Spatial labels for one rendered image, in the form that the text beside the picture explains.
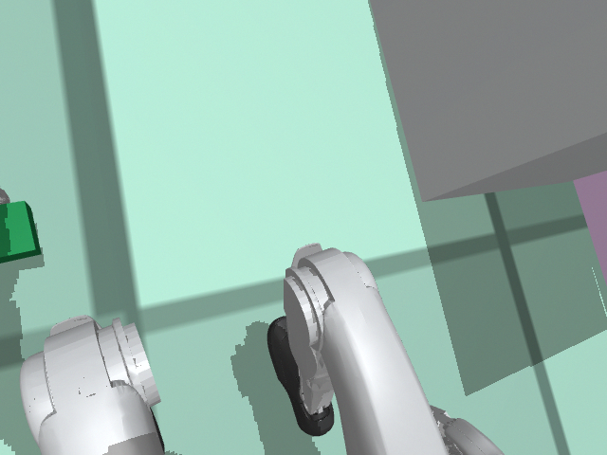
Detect right robot foot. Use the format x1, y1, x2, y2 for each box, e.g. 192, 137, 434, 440
267, 316, 334, 436

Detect small box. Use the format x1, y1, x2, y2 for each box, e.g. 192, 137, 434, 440
0, 201, 42, 264

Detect right robot hand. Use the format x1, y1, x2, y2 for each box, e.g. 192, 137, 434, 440
430, 405, 505, 455

